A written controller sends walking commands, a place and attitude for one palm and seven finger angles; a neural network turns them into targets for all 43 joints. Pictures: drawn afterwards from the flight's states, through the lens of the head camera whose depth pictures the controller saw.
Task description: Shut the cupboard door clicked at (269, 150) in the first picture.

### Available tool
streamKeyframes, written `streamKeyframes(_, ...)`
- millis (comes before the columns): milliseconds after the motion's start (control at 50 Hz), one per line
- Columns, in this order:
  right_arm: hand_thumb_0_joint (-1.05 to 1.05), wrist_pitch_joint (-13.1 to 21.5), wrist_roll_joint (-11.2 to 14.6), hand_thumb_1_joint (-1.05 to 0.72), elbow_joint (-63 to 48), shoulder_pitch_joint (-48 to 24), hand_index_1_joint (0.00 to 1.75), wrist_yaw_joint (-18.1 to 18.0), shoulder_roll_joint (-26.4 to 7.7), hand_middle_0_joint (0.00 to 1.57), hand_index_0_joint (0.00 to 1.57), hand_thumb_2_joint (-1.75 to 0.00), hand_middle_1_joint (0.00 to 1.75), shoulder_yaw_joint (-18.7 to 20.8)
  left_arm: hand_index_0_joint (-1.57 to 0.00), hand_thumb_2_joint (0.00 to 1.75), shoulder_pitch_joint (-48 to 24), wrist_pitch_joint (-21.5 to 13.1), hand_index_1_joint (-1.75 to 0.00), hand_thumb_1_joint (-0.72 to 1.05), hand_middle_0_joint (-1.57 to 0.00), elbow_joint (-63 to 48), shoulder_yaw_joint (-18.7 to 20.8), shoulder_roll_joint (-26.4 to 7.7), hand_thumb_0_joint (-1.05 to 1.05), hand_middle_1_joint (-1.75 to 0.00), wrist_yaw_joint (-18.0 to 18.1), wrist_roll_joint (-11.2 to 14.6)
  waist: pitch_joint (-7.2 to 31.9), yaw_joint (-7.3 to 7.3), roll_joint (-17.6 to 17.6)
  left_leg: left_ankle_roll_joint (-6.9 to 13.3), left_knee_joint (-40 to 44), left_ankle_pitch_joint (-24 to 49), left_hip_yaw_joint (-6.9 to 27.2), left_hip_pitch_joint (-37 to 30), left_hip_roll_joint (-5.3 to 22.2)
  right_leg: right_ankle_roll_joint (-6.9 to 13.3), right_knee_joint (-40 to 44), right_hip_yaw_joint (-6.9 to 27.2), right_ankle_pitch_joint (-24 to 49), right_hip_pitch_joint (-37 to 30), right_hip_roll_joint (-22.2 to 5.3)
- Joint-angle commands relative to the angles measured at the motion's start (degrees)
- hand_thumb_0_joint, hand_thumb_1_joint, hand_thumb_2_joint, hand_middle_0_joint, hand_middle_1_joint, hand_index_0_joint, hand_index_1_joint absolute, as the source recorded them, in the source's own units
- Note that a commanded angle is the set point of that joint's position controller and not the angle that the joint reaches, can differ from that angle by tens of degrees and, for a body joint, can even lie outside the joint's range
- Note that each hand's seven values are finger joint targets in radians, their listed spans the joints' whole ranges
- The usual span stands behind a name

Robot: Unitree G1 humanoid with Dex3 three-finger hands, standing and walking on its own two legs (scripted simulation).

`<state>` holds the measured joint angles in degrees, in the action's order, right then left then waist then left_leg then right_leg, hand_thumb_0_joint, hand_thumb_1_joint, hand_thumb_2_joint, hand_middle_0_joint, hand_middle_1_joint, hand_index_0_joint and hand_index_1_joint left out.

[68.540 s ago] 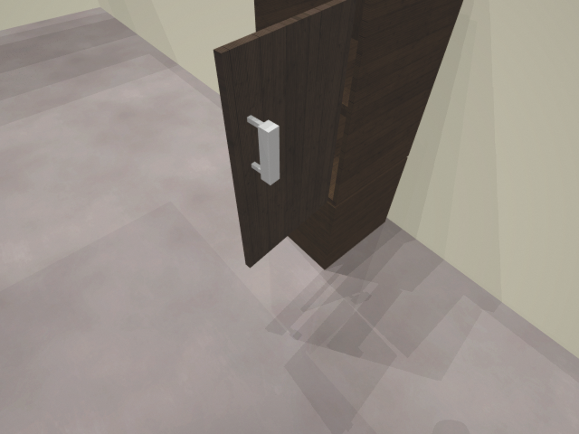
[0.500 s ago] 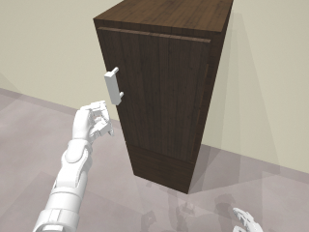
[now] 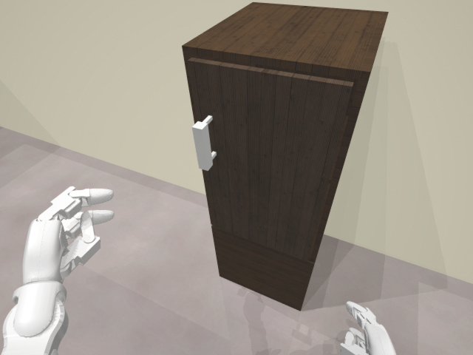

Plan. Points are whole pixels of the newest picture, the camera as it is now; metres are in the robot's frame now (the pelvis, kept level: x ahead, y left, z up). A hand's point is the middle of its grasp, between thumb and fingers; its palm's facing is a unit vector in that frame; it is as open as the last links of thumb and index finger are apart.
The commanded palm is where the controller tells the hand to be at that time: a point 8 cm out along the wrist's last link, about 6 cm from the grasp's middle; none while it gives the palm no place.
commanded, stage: draw the hand back to the body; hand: left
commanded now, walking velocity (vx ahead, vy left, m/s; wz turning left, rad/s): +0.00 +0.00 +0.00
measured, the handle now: (207, 142) +0.58 +0.14 +0.05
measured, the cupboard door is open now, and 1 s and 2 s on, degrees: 0 0 0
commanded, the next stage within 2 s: step back with the hand held close in 0.54 s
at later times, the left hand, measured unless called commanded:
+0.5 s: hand (51, 259) +0.19 +0.27 +0.15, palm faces +0.47 -0.81 -0.35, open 7.4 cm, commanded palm +0.14 +0.30 +0.17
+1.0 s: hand (53, 252) +0.20 +0.27 +0.16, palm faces +0.37 -0.79 -0.49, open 7.4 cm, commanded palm +0.14 +0.31 +0.17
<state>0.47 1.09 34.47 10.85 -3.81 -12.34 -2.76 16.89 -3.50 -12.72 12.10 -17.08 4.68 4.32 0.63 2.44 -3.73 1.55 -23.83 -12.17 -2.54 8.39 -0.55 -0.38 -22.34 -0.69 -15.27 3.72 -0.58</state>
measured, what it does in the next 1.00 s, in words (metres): stands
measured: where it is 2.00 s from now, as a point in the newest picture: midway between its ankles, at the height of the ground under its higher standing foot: outside the picture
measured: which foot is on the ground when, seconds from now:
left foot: down 0.00-1.00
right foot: down 0.00-1.00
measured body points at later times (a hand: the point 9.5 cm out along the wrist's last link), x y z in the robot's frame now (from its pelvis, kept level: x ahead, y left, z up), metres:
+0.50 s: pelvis +0.00 +0.00 +0.00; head -0.03 -0.02 +0.45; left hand +0.16 +0.31 +0.17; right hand +0.20 -0.21 -0.08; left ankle +0.01 +0.10 -0.74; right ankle -0.03 -0.12 -0.74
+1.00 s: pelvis -0.01 +0.01 +0.00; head -0.01 -0.01 +0.45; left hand +0.17 +0.31 +0.18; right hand +0.16 -0.24 -0.09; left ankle +0.01 +0.10 -0.74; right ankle -0.03 -0.12 -0.74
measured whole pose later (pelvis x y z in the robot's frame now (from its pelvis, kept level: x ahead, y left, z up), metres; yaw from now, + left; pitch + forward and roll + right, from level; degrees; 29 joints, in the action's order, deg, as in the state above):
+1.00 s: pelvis -0.01 +0.01 +0.00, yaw -1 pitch +1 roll -1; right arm -1.9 1.2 32.3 10.8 -5.2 -14.5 0.7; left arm 30.1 -7.8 -23.3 22.2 -23.4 6.6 4.5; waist 1.3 0.3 -3.7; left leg 2.2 -27.3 -12.5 -3.7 16.0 -0.2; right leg -1.2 -25.7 0.5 -15.1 11.7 -0.4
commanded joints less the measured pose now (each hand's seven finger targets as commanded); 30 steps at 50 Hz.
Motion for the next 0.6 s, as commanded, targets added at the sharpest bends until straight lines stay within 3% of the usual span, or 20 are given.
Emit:
streamKeyframes(0,0.0,4.11,-0.19,-0.9,-9.37,-7.86,0.3,-0.39,-5.92,0.2,0.2,-0.9,0.3,2.91,-0.39,0.9,-3.79,-4.53,-0.51,0.9,-0.39,-17.38,9.17,-11.5,0.0,-0.51,1.16,-0.07,5.5,0.53,-1.09,-0.81,3.59,9.66,2.49,-5.1,1.8,1.35,2.66,-1.57,10.85,3.55,1.22)
streamKeyframes(140,0.0,5.43,-0.19,-0.9,-8.96,-7.56,0.3,-0.44,-6.31,0.2,0.2,-0.9,0.3,3.73,-0.2,0.9,6.08,-4.56,-0.3,0.9,-0.2,-20.76,17.07,-15.62,0.0,-0.3,1.82,0.49,3.5,1.49,-0.02,-0.66,2.72,10.78,2.34,-3.38,2.02,1.25,3.26,-1.38,11.92,3.65,1.32)
streamKeyframes(160,0.0,5.52,-0.13,-0.9,-8.78,-7.13,0.3,-0.39,-6.11,0.2,0.2,-0.9,0.3,3.46,-0.2,0.9,4.81,-4.62,-0.3,0.9,-0.2,-20.66,13.96,-12.81,0.0,-0.3,1.65,0.29,3.43,0.69,-0.21,-0.65,2.69,10.6,2.17,-3.56,1.82,1.19,2.73,-1.51,11.54,4.06,0.9)
streamKeyframes(220,0.0,6.06,-0.18,-0.9,-8.21,-6.67,0.3,-0.54,-6.84,0.2,0.2,-0.9,0.3,3.77,-0.2,0.9,1.58,-4.06,-0.3,0.9,-0.2,-19.6,11.33,-11.03,0.0,-0.3,2.02,-0.39,1.44,-0.04,-0.9,-0.67,3.28,8.65,2.84,-3.96,2.13,1.11,2.99,-1.6,8.83,6.42,1.02)
streamKeyframes(280,0.0,6.56,-0.31,-0.9,-8.07,-6.93,0.3,-1.06,-6.88,0.2,0.2,-0.9,0.3,3.74,-0.2,0.9,0.53,-3.92,-0.3,0.9,-0.2,-18.93,11.66,-11.81,0.0,-0.3,2.37,-0.44,1.89,0.27,1.83,-0.22,3.36,7.04,2.78,-4.05,1.78,0.99,3.42,-1.46,7.63,6.18,0.92)
streamKeyframes(340,0.0,6.86,-0.53,-0.9,-7.85,-7.22,0.3,-1.25,-6.92,0.2,0.2,-0.9,0.3,3.81,-0.2,0.9,1.24,-4.18,-0.3,0.9,-0.2,-20.52,13.89,-14.11,0.0,-0.3,2.63,-0.5,4.19,1.1,0.88,-0.17,3.0,8.67,2.71,-4.54,1.57,1.17,3.27,-1.23,9.34,4.26,0.94)
streamKeyframes(400,0.0,6.86,-0.41,-0.9,-7.88,-7.69,0.3,-1.05,-6.08,0.2,0.2,-0.9,0.3,3.33,-0.2,0.9,1.9,-4.39,-0.3,0.9,-0.2,-20.81,13.67,-13.42,0.0,-0.3,2.66,-0.38,2.18,1.13,-1.51,-0.59,3.29,7.53,2.7,-3.53,1.52,1.37,3.36,-1.29,8.12,4.55,0.78)
streamKeyframes(440,0.0,6.98,-0.5,-0.9,-7.81,-7.7,0.3,-1.15,-6.19,0.2,0.2,-0.9,0.3,3.39,-0.2,0.9,3.0,-4.41,-0.3,0.9,-0.2,-20.26,15.14,-14.51,0.0,-0.3,2.61,-0.13,1.74,1.48,-0.51,-0.55,3.27,7.39,2.58,-3.09,1.56,1.33,4.08,-1.12,8.3,4.44,0.95)
streamKeyframes(520,0.0,6.87,-0.39,-0.9,-8.1,-7.51,0.3,-0.85,-5.88,0.2,0.2,-0.9,0.3,3.31,-0.2,0.9,3.82,-4.52,-0.3,0.9,-0.2,-20.69,14.2,-13.22,0.0,-0.3,2.3,-0.05,1.56,1.18,-2.59,-0.83,3.31,8.18,2.23,-3.3,1.7,1.34,3.48,-1.23,9.04,4.45,0.92)
streamKeyframes(580,0.0,6.67,-0.35,-0.9,-8.3,-7.46,0.3,-0.89,-5.96,0.2,0.2,-0.9,0.3,3.42,-0.2,0.9,4.53,-4.29,-0.3,0.9,-0.2,-19.51,13.66,-12.43,0.0,-0.3,2.01,0.19,0.98,1.03,0.22,-0.65,3.33,8.08,1.97,-3.22,1.87,1.1,3.89,-1.18,8.96,4.78,0.97)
